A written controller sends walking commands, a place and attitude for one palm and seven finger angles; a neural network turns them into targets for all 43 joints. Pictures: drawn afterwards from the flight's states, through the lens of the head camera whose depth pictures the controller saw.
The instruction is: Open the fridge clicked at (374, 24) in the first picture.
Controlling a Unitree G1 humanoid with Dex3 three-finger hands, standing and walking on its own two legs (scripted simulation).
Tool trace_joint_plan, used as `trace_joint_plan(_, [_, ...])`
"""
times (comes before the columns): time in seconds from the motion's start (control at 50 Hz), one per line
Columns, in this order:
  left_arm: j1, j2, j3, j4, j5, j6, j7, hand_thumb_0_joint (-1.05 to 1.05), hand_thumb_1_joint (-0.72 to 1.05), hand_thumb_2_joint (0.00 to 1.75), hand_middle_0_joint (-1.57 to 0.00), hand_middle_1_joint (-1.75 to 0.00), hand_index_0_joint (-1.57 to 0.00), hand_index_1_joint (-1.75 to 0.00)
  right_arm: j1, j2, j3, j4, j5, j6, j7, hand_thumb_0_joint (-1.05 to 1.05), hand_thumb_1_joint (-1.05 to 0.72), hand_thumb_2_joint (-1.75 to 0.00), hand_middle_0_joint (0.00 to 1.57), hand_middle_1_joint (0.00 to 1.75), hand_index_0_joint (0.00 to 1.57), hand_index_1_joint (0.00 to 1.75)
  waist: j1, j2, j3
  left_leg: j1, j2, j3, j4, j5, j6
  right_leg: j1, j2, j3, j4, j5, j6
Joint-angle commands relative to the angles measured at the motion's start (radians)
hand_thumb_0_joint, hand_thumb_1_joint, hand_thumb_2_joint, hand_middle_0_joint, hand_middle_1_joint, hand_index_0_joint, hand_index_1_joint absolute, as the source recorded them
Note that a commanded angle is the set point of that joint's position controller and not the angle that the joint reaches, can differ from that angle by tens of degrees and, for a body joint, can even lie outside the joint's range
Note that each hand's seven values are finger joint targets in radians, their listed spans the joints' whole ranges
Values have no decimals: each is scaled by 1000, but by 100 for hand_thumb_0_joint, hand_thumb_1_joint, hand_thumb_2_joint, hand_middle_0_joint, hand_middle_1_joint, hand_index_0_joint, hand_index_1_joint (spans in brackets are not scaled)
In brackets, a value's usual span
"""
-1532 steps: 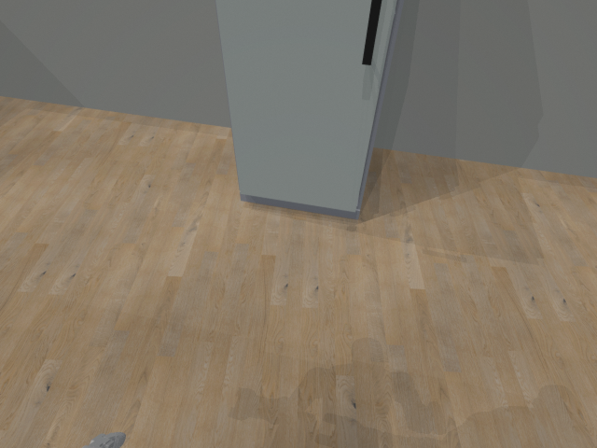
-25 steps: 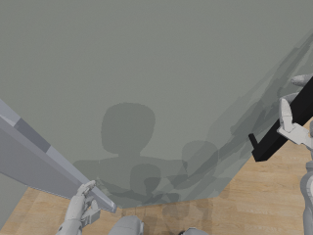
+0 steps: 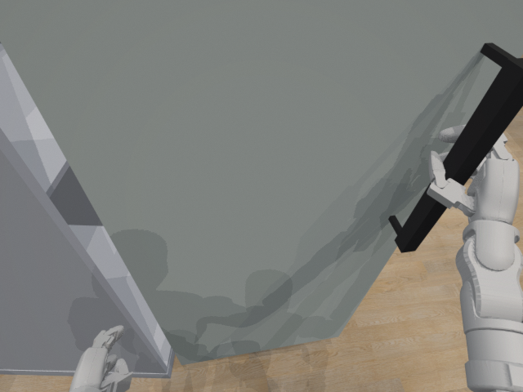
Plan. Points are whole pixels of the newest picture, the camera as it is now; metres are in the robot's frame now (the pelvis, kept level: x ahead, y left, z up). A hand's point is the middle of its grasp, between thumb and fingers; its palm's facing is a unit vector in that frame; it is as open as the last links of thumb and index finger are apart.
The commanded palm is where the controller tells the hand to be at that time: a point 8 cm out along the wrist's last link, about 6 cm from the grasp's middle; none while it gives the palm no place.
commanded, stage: stop walking and hold the door back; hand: right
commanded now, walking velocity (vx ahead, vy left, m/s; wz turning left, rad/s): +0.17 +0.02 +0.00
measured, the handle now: (439, 168) +0.39 -0.23 +0.17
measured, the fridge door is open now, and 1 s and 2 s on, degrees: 79 75 75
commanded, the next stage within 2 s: loosen the grip on the handle in 0.84 s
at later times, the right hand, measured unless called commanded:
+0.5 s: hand (427, 160) +0.39 -0.21 +0.19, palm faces +0.24 +0.95 -0.19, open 5.9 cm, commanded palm +0.36 -0.27 +0.17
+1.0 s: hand (435, 161) +0.39 -0.22 +0.19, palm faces +0.17 +0.96 -0.21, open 6.3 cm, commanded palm +0.34 -0.27 +0.18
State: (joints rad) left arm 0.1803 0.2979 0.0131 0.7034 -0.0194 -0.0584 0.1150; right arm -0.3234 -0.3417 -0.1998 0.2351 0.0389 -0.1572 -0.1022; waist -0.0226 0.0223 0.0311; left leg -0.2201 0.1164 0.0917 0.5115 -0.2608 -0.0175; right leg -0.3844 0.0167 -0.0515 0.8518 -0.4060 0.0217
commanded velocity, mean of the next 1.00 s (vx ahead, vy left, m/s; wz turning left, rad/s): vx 0.09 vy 0.02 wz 0.00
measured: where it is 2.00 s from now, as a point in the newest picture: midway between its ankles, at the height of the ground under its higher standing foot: outside the picture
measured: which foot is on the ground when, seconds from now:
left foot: down 0.00-0.10, up 0.12-0.36, down 0.38-1.00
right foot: up 0.00-0.08, down 0.10-1.00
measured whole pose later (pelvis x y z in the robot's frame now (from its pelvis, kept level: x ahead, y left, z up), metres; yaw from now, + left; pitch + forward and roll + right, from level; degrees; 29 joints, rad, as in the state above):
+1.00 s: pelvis -0.05 -0.03 -0.01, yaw +0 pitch +1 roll +0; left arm 0.18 0.20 0.00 0.72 -0.02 -0.11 0.06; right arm -0.76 -0.34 -0.21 0.68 -0.02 -0.13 0.03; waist -0.02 -0.01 0.04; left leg -0.28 0.01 0.04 0.55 -0.28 0.01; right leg -0.34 -0.04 -0.09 0.52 -0.20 -0.01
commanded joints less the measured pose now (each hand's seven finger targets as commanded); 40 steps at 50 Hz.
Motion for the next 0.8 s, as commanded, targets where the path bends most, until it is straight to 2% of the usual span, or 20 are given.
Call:
trace_joint_plan(0.0, [-85,56,14,-140,6,-42,-10,0,90,90,-20,-30,-20,-30,-585,-222,-74,-119,1,-50,-36,0,-90,-90,45,140,45,140,-5,183,-221,107,200,-220,-175,162,112,102,6,-46,-315,46,-22])
trace_joint_plan(0.04, [-62,89,35,-134,2,-41,-10,0,90,90,-20,-30,-20,-30,-655,-213,-54,-94,13,-57,-29,0,-90,-90,45,140,45,140,22,47,-247,26,98,-139,-34,51,60,278,-38,-22,-505,173,-40])
trace_joint_plan(0.08, [-61,122,38,-154,-11,-39,-20,0,90,90,-20,-30,-20,-30,-790,-142,25,-73,4,-68,-20,0,-90,-90,45,140,45,140,7,-309,-262,-216,-80,4,212,-127,-2,396,-321,327,-532,309,-166])
trace_joint_plan(0.1, [-61,54,12,-142,-12,-44,-19,0,90,90,-20,-30,-20,-30,-800,-119,54,-28,-4,-70,-14,0,-90,-90,45,140,45,140,43,-341,-253,-300,-89,-33,368,-264,0,380,-371,421,-599,224,-211])
trace_joint_plan(0.12, [-37,77,17,-122,-13,-49,-10,0,90,90,-20,-30,-20,-30,-853,-235,-25,47,-23,-64,-26,0,-90,-90,45,140,45,140,43,-294,-222,-337,-74,-81,451,-231,5,345,-391,464,-604,158,-235])
trace_joint_plan(0.14, [-16,77,16,-115,-18,-49,-3,0,90,90,-20,-30,-20,-30,-921,-242,-11,55,-10,-68,-24,0,-90,-90,45,140,45,140,42,-231,-233,-366,-73,-92,460,-221,6,368,-396,490,-572,188,-252])
trace_joint_plan(0.2, [5,83,16,-106,-23,-42,-5,0,90,90,-20,-30,-20,-30,-914,-158,52,156,-10,-46,11,0,-90,-90,45,140,45,140,27,-187,-251,-279,-83,-47,338,-147,3,360,-311,248,-488,323,-207])
trace_joint_plan(0.32, [14,93,-4,-88,-13,-48,5,0,90,90,-20,-30,-20,-30,-973,-255,-12,317,-3,-43,29,0,-90,-90,45,140,45,140,16,-152,-280,108,-108,-22,-25,-78,15,121,-242,143,-382,112,-130])
trace_joint_plan(0.34, [23,94,-4,-83,-14,-44,8,0,90,90,-20,-30,-20,-30,-962,-272,-17,363,-5,-36,28,0,-90,-90,45,140,45,140,23,-84,-270,187,-57,-94,-83,-102,39,31,-196,107,-314,80,-101])
trace_joint_plan(0.38, [35,72,4,-83,-11,-48,10,0,90,90,-20,-30,-20,-30,-978,-341,-62,386,-16,-38,20,0,-90,-90,45,140,45,140,23,175,-264,268,201,-480,-211,-133,176,-171,-47,-5,-38,-101,-23])
trace_joint_plan(0.4, [40,76,19,-82,-17,-56,6,0,90,90,-20,-30,-20,-30,-942,-340,-74,412,-19,-31,21,0,-90,-90,45,140,45,140,0,258,-250,254,252,-544,-244,-184,212,-213,-53,64,104,-166,-22])
trace_joint_plan(0.44, [23,88,14,-51,-19,-69,9,0,90,90,-20,-30,-20,-30,-952,-343,-100,432,-10,-27,19,0,-90,-90,45,140,45,140,10,210,-216,250,240,-462,-192,-16,224,-231,-78,99,157,-105,-18])
trace_joint_plan(0.48, [27,80,-2,-48,-10,-67,13,0,90,90,-20,-30,-20,-30,-937,-355,-126,443,-15,-38,22,0,-90,-90,45,140,45,140,9,177,-235,188,181,-280,-144,151,184,-106,-80,37,16,-61,-18])
trace_joint_plan(0.52, [34,81,-3,-49,-3,-66,14,0,90,90,-20,-30,-20,-30,-927,-336,-116,415,-11,-48,23,0,-90,-90,45,140,45,140,21,180,-240,98,128,-186,-124,130,146,49,-57,-32,-173,45,-14])
trace_joint_plan(0.56, [28,88,7,-53,-2,-63,9,0,90,90,-20,-30,-20,-30,-901,-289,-88,356,0,-64,30,0,-90,-90,45,140,45,140,39,83,-244,1,72,-129,-70,43,94,237,-45,-51,-368,228,-9])
trace_joint_plan(0.64, [-19,75,5,-126,-20,-58,-15,0,90,90,-20,-30,-20,-30,-882,-71,74,209,39,-90,59,0,-90,-90,45,140,45,140,44,-299,-224,-111,-120,-45,229,-189,6,202,-334,375,-581,189,-165])
trace_joint_plan(0.66, [-15,67,3,-122,-12,-64,-13,0,90,90,-20,-30,-20,-30,-874,-126,24,173,27,-93,50,0,-90,-90,45,140,45,140,38,-244,-215,-120,-108,-74,259,-209,6,212,-363,382,-577,250,-187])
trace_joint_plan(0.68, [12,93,18,-110,-9,-62,-12,0,90,90,-20,-30,-20,-30,-818,-178,-14,168,20,-90,39,0,-90,-90,45,140,45,140,26,-189,-237,-104,-101,-84,210,-170,7,246,-356,339,-521,368,-182])
trace_joint_plan(0.72, [7,87,13,-124,-14,-63,-21,0,90,90,-20,-30,-20,-30,-771,-99,50,92,19,-80,47,0,-90,-90,45,140,45,140,25,-185,-288,-20,-101,-63,39,-64,7,295,-292,187,-403,554,-135])
trace_joint_plan(0.78, [12,89,12,-128,-16,-63,-19,0,90,90,-20,-30,-20,-30,-780,-129,47,88,7,-54,40,0,-90,-90,45,140,45,140,37,-111,-336,111,-22,-128,-55,257,26,228,-196,64,-325,484,-53])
